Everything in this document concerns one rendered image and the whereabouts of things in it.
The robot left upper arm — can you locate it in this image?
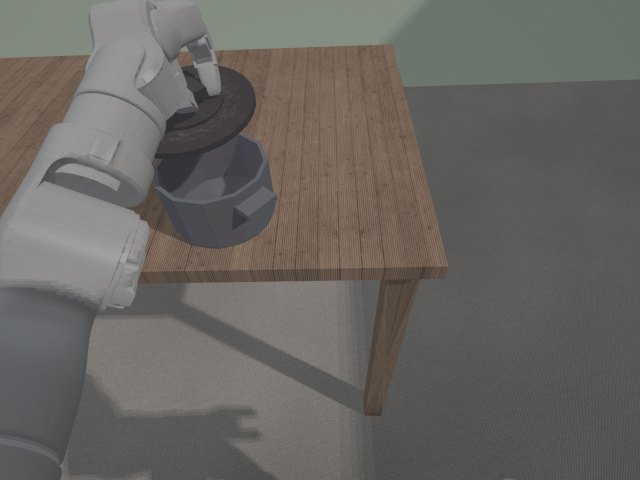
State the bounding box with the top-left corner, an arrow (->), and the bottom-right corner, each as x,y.
0,181 -> 150,480

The left robot hand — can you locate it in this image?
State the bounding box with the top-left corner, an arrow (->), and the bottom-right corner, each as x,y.
157,0 -> 221,114

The table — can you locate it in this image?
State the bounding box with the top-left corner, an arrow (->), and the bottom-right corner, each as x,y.
0,44 -> 449,416

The knob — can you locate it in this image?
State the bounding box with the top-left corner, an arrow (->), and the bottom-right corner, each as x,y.
175,70 -> 209,113

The pot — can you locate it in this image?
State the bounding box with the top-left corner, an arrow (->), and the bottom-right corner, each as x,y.
153,132 -> 278,249

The lid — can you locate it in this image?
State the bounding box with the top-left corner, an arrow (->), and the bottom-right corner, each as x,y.
154,65 -> 256,159

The robot left forearm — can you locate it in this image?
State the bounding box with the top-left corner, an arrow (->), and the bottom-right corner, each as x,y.
0,0 -> 183,266

